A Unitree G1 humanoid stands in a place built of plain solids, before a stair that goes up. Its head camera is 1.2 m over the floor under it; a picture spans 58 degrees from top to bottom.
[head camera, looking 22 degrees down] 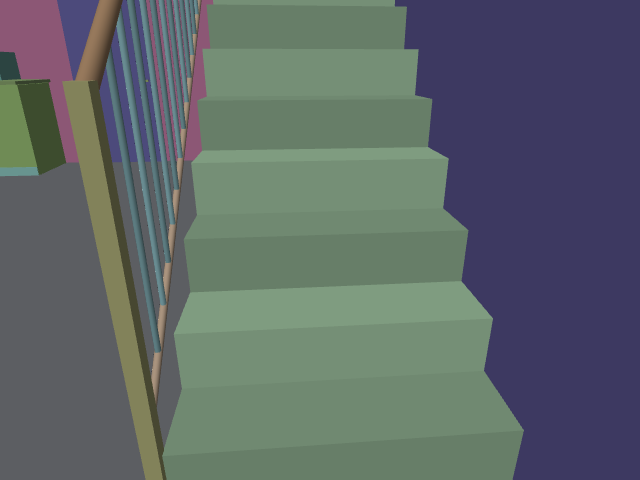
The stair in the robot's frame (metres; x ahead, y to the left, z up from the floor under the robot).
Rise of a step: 0.21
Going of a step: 0.27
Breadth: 1.03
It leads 5 degrees to the left of straight ahead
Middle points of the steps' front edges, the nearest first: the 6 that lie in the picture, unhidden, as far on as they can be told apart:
0.92 -0.08 0.21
1.18 -0.06 0.42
1.45 -0.03 0.64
1.72 -0.01 0.85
1.98 0.01 1.06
2.25 0.04 1.27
